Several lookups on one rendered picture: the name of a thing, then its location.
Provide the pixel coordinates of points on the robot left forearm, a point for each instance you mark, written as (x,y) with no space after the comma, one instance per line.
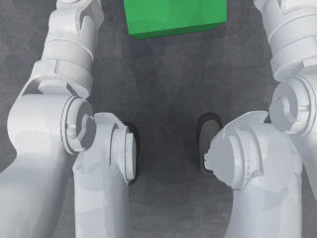
(69,50)

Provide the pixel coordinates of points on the robot left upper arm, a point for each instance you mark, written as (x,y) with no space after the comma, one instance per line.
(48,131)

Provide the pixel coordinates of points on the left robot thigh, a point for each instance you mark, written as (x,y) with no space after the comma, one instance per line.
(101,185)

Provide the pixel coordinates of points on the robot right forearm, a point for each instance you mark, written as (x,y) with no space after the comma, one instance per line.
(291,31)

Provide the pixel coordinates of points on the carton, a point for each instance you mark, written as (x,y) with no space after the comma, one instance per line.
(147,19)

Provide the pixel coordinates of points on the robot right upper arm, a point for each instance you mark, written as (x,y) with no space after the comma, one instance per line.
(293,112)

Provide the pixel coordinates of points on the right robot thigh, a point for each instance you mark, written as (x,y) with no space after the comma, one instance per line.
(255,160)

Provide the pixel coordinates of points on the robot thigh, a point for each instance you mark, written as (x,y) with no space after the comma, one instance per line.
(101,185)
(255,160)

